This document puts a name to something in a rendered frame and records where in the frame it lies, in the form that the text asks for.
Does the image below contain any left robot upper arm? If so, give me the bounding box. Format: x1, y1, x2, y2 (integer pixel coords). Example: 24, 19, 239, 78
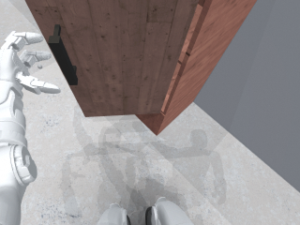
0, 144, 38, 225

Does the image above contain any robot left hand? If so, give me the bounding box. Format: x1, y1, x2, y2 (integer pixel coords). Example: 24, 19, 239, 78
0, 31, 61, 95

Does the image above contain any robot right thigh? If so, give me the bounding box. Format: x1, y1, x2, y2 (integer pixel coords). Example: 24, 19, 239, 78
151, 201, 194, 225

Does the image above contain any cupboard door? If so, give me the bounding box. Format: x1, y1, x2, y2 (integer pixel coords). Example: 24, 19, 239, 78
24, 0, 199, 117

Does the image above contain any left robot forearm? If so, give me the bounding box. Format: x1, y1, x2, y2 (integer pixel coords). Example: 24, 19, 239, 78
0, 81, 28, 149

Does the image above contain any handle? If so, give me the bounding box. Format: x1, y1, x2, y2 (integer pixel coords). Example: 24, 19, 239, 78
48, 24, 78, 85

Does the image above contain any robot right shin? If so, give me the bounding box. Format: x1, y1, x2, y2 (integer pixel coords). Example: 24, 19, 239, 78
151, 197, 167, 225

